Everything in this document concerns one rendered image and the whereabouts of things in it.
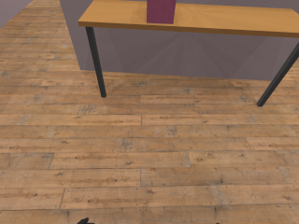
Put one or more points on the table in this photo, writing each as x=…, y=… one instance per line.
x=194, y=18

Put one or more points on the carton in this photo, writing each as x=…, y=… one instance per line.
x=161, y=11

